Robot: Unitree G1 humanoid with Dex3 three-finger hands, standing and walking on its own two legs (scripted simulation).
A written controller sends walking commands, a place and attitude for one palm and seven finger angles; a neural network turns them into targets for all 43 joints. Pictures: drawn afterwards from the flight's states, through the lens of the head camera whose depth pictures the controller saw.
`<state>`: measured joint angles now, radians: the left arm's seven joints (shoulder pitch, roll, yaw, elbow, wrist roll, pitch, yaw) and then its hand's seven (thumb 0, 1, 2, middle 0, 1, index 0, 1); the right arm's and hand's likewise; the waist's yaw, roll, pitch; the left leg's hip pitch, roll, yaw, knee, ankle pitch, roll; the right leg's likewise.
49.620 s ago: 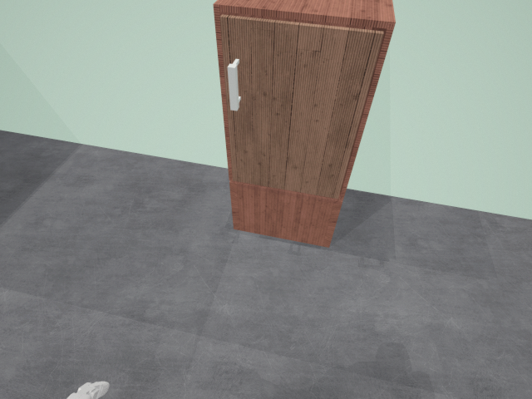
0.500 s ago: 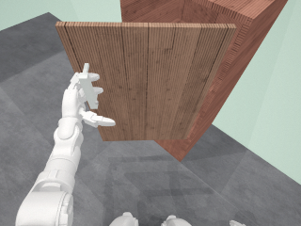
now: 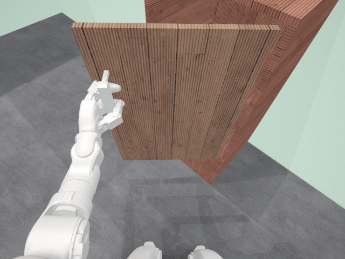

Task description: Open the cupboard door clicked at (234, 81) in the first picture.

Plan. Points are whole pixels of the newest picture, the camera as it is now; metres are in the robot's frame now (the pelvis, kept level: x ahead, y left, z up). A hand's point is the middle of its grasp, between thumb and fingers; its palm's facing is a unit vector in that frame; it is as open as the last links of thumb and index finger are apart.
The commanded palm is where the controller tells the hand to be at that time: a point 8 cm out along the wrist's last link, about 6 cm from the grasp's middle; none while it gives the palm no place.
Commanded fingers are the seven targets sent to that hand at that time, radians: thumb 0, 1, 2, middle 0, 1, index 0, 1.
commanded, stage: close the thumb around the handle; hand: left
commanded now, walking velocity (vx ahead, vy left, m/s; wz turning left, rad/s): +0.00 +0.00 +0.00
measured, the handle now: (110, 98) +0.49 +0.16 +0.06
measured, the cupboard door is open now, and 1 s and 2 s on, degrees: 45 76 84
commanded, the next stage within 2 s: pull the door open along its arc in 0.10 s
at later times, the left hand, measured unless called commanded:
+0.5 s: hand (117, 129) +0.39 +0.13 +0.07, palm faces -0.01 -1.00 +0.00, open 5.9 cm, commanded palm +0.34 +0.18 +0.07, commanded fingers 0.00 0.90 0.90 -0.40 -1.35 -0.40 -1.35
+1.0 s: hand (146, 188) +0.25 +0.05 +0.07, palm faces +0.37 -0.93 +0.04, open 6.4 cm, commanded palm +0.18 +0.11 +0.07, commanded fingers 0.00 0.90 0.90 -0.40 -1.35 -0.40 -1.35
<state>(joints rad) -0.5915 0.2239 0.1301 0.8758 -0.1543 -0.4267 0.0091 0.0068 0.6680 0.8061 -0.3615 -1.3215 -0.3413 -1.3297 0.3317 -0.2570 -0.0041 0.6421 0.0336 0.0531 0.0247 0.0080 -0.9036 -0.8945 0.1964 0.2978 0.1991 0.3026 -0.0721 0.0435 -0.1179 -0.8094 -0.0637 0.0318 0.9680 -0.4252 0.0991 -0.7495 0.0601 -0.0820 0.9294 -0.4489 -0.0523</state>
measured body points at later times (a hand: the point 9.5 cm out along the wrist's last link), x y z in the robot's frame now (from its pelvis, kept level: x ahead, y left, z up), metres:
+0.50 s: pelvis +0.02 -0.01 +0.01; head +0.07 -0.01 +0.46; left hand +0.38 +0.18 +0.07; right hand +0.10 -0.27 -0.10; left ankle +0.02 +0.05 -0.68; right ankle +0.00 -0.09 -0.68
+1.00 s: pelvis +0.03 -0.05 +0.01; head +0.04 -0.06 +0.45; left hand +0.23 +0.10 +0.07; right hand +0.24 -0.23 -0.07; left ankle +0.02 +0.05 -0.68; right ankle +0.00 -0.09 -0.68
